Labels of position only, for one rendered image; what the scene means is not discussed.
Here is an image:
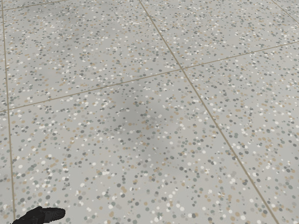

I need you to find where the robot left hand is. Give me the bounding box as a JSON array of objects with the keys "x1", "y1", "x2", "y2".
[{"x1": 10, "y1": 206, "x2": 65, "y2": 224}]

